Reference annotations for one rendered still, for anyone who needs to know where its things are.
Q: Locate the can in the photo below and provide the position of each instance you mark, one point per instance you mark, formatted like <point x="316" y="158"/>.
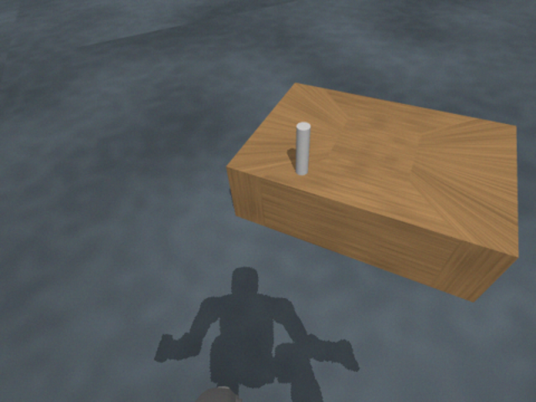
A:
<point x="303" y="130"/>

